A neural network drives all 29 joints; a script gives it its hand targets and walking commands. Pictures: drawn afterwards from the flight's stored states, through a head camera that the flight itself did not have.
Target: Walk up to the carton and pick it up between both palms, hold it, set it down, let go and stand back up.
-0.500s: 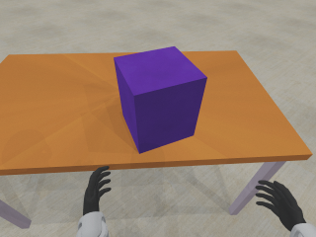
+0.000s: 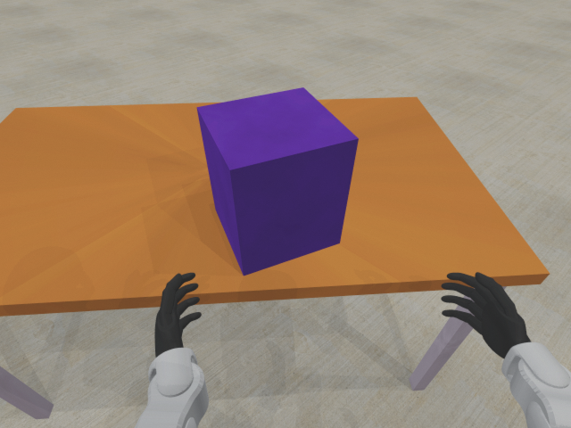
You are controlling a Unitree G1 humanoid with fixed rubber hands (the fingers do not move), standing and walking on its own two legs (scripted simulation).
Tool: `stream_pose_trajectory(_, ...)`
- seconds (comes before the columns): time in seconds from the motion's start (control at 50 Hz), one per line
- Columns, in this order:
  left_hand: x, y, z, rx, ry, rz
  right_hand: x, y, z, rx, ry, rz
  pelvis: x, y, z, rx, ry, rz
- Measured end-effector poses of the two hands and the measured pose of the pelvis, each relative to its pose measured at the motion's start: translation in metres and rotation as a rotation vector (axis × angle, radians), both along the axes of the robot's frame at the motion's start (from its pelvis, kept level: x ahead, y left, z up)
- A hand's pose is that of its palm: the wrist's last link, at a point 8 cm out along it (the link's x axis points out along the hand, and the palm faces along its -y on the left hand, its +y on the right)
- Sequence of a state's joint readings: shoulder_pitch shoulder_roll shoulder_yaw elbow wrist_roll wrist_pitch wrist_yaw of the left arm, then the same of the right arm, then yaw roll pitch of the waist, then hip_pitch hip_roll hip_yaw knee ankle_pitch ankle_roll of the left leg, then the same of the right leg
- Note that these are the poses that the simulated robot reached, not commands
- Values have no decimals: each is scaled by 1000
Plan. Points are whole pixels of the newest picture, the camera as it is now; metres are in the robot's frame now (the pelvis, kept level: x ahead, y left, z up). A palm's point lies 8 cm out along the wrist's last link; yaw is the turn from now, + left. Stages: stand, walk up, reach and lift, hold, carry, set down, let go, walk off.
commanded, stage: reach and lift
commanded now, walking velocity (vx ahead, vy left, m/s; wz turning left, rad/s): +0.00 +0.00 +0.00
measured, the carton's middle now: (273, 180) +0.55 +0.05 +0.06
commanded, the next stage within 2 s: none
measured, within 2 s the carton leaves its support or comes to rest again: neither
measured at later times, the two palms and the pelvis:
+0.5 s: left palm (149, 298) +0.26 +0.19 +0.10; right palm (471, 270) +0.32 -0.24 +0.08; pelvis +0.02 +0.01 +0.00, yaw +0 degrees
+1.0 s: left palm (144, 243) +0.31 +0.20 +0.15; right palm (443, 203) +0.39 -0.20 +0.15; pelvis +0.00 +0.01 +0.01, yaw +0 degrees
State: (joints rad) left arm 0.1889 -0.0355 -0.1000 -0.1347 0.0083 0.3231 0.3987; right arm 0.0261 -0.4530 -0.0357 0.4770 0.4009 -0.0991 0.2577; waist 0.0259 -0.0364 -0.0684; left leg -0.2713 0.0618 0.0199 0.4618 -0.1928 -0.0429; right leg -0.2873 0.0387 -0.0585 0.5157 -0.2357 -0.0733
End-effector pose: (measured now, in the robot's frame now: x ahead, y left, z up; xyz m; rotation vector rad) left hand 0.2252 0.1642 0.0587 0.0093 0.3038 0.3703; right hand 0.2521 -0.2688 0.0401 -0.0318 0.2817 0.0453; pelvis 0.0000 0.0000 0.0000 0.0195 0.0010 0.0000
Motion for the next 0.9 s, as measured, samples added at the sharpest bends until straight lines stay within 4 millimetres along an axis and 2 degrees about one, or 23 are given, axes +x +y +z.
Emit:
stream_pose_trajectory(0.18, 25, 14, 21, 6, 17, 37, 39, 6, 14, 5, 23, -28, 9, 1, 2, -2, 19, 1)
stream_pose_trajectory(0.48, 34, 28, 39, -8, 14, 32, 71, 27, 36, 7, -14, -30, 17, 9, 5, -12, 37, 2)
stream_pose_trajectory(0.7, 43, 28, 65, 3, -12, 35, 93, 44, 72, 27, -62, 10, 5, 11, 5, -15, 23, 1)
stream_pose_trajectory(0.84, 59, 32, 92, 7, -63, 52, 109, 56, 94, 44, -88, 42, -1, 11, 5, -15, 15, 1)
stream_pose_trajectory(0.9, 69, 35, 95, 1, -54, 60, 118, 63, 102, 46, -89, 59, -1, 11, 5, -15, 15, 1)
